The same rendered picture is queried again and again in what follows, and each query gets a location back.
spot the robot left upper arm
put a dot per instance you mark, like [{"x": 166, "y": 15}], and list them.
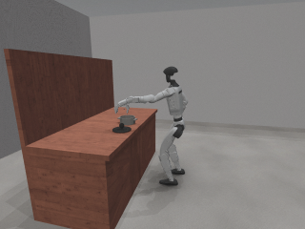
[{"x": 166, "y": 93}]

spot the robot left hand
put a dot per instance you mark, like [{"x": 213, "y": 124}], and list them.
[{"x": 121, "y": 103}]

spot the pot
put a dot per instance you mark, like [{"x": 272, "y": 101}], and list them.
[{"x": 127, "y": 119}]

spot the robot right foot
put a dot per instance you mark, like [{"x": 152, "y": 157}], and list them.
[{"x": 175, "y": 172}]

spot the robot right thigh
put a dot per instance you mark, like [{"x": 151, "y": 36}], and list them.
[{"x": 173, "y": 147}]

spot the left robot forearm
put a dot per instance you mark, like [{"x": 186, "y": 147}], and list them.
[{"x": 140, "y": 99}]

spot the lid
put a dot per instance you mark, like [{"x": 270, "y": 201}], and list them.
[{"x": 119, "y": 130}]

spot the robot right upper arm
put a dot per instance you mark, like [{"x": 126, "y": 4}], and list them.
[{"x": 184, "y": 98}]

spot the table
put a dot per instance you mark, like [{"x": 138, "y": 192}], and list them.
[{"x": 80, "y": 174}]

